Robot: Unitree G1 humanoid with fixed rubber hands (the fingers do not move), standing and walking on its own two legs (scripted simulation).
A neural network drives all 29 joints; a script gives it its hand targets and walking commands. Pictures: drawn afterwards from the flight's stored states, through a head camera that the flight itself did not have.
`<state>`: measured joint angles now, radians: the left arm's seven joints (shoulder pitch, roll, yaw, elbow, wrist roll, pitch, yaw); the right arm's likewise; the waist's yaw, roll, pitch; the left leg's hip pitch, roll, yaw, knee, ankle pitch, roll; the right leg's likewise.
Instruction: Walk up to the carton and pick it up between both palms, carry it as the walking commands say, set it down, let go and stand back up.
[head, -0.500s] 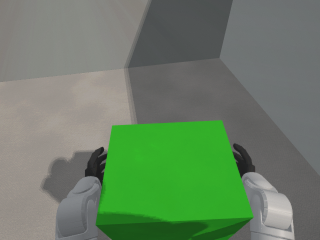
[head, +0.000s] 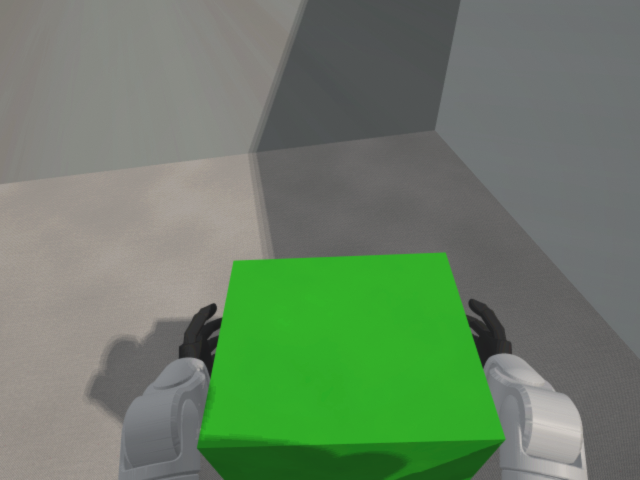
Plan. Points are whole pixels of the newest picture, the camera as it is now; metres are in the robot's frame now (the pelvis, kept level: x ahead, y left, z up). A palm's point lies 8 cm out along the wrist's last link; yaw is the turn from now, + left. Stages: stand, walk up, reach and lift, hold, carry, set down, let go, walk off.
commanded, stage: carry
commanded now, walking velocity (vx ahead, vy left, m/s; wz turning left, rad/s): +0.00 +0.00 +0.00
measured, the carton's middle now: (343, 395) +0.26 +0.00 +0.00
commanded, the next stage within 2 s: hold in 0.62 s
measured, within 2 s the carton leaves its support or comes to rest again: neither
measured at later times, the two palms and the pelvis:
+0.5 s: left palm (196, 376) +0.25 +0.17 +0.05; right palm (492, 373) +0.25 -0.17 +0.05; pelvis -0.01 +0.00 +0.00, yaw +0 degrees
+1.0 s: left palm (191, 420) +0.21 +0.16 +0.05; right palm (510, 419) +0.21 -0.18 +0.05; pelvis -0.05 -0.01 +0.01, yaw +3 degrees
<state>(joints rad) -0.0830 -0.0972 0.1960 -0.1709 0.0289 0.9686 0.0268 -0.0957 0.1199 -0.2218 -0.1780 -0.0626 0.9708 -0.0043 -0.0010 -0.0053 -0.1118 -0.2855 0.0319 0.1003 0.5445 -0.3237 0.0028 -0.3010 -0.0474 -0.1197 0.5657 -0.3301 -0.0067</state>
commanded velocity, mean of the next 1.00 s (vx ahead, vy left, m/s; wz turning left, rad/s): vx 0.00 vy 0.00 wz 0.00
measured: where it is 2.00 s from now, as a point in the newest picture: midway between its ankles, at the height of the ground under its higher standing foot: outside the picture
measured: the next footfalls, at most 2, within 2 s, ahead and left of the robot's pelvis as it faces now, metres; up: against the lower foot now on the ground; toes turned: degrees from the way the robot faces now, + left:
none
